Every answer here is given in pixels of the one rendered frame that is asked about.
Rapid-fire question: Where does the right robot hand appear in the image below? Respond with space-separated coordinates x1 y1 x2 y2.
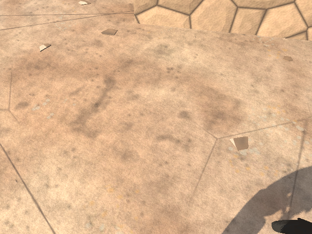
271 217 312 234

